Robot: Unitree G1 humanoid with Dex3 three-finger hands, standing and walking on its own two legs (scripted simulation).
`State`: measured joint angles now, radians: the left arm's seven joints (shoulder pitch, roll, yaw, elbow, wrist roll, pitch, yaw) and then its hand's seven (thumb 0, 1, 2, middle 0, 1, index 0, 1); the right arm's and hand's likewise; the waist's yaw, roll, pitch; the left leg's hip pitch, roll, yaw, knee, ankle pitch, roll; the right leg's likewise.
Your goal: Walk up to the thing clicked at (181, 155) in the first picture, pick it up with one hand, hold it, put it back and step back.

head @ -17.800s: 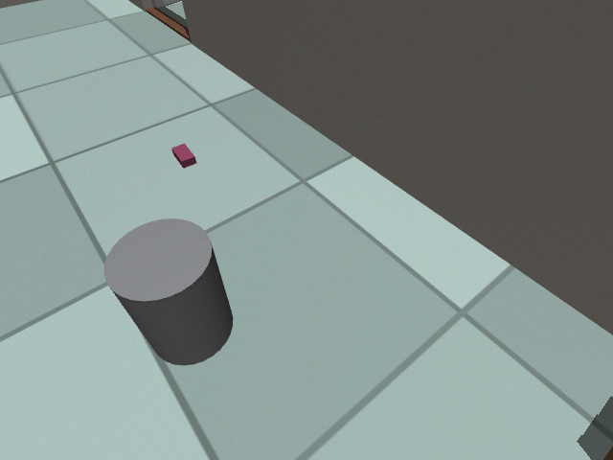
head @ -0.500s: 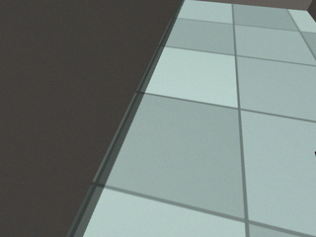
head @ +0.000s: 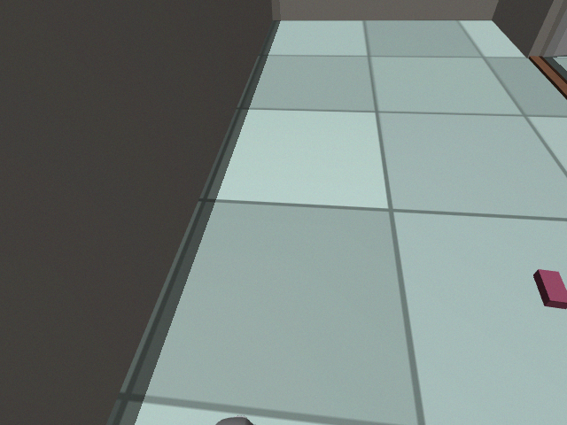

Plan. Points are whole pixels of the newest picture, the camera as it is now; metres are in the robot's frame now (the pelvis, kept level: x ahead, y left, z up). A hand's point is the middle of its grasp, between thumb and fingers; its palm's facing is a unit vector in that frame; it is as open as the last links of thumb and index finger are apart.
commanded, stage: walk up
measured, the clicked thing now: (551, 288) +0.85 -0.96 -0.75
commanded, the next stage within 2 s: none
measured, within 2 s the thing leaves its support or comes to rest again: neither
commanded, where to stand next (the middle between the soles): +1.00 -0.02 m, yaw -6 degrees
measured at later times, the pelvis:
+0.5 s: pelvis +0.25 +0.02 +0.00, yaw -5 degrees
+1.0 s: pelvis +0.49 -0.01 -0.01, yaw -5 degrees
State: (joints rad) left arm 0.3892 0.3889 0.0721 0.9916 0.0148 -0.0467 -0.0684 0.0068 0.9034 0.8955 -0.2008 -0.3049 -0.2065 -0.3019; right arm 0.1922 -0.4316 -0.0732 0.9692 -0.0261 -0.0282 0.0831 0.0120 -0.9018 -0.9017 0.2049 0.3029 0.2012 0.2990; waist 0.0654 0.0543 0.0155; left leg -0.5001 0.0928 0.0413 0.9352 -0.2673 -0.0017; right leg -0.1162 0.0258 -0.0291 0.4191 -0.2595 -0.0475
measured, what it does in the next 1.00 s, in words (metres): walks ahead: left foot, then right foot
